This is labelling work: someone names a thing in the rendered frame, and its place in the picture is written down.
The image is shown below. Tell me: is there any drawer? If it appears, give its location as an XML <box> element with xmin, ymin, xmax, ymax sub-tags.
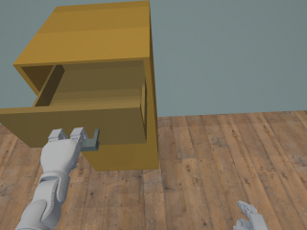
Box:
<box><xmin>0</xmin><ymin>59</ymin><xmax>148</xmax><ymax>149</ymax></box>

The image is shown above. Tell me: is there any handle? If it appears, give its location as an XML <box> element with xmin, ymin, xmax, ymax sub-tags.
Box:
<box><xmin>80</xmin><ymin>128</ymin><xmax>100</xmax><ymax>151</ymax></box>

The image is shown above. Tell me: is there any robot right hand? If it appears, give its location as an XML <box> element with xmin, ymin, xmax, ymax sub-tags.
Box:
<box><xmin>233</xmin><ymin>200</ymin><xmax>270</xmax><ymax>230</ymax></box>

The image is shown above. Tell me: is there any robot left hand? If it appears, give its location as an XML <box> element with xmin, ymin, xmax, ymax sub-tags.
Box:
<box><xmin>40</xmin><ymin>127</ymin><xmax>88</xmax><ymax>174</ymax></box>

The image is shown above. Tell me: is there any left robot forearm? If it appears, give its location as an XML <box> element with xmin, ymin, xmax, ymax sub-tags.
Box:
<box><xmin>14</xmin><ymin>171</ymin><xmax>70</xmax><ymax>230</ymax></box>

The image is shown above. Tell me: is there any cabinet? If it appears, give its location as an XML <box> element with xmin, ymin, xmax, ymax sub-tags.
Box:
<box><xmin>13</xmin><ymin>0</ymin><xmax>159</xmax><ymax>172</ymax></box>

